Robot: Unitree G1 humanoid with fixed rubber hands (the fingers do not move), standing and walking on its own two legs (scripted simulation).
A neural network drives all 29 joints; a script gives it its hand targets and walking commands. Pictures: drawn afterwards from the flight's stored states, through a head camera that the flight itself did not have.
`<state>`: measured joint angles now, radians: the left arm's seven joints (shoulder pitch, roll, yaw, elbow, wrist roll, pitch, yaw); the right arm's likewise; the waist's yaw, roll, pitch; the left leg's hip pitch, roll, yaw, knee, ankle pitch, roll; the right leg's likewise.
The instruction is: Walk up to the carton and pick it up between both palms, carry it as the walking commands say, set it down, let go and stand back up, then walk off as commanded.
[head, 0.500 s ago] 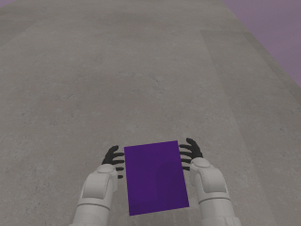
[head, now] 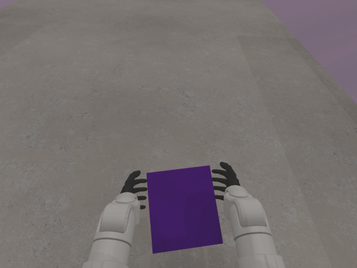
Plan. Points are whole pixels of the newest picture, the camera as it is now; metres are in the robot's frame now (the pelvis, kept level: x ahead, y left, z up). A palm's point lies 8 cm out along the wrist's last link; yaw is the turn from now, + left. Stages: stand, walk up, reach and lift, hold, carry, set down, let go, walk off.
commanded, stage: carry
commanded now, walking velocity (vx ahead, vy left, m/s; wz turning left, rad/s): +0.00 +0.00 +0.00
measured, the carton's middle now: (181, 206) +0.32 -0.01 -0.07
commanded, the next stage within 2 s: none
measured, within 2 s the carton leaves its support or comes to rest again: neither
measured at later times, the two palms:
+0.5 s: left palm (120, 201) +0.29 +0.13 +0.01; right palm (224, 193) +0.30 -0.11 +0.03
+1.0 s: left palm (117, 200) +0.29 +0.14 +0.01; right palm (219, 191) +0.30 -0.10 +0.03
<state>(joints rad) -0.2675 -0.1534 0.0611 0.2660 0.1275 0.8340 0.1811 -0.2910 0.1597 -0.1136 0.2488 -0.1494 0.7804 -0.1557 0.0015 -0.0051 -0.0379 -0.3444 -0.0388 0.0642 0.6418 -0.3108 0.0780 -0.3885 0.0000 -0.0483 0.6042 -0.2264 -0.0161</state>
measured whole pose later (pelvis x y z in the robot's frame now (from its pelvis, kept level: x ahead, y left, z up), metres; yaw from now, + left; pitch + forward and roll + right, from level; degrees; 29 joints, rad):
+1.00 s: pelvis +0.00 +0.02 +0.00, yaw +1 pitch +0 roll -1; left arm -0.28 -0.16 0.07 0.21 0.12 0.82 0.19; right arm -0.31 0.17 -0.11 0.22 -0.15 0.77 -0.17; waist -0.01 0.00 0.05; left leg -0.33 -0.07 0.07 0.65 -0.31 0.11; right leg -0.37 -0.03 -0.04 0.61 -0.23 0.02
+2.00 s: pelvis -0.01 -0.04 -0.01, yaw -3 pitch -1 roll +0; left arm -0.41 -0.20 0.05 -0.01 0.02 1.26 0.45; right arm -0.35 0.18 -0.12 -0.10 -0.07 1.19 -0.26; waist -0.01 0.00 0.04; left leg -0.37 0.04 0.07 0.76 -0.37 0.01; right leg -0.42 0.05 -0.08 0.70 -0.27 -0.08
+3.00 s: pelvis -0.05 -0.15 +0.00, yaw -6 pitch +0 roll +1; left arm -0.46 -0.22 0.12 -0.11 0.05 1.30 0.42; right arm -0.42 0.21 -0.13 -0.15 -0.08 1.23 -0.27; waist -0.04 -0.03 0.16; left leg -0.33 0.14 0.18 0.58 -0.19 -0.02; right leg -0.46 0.13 -0.12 0.67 -0.28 0.06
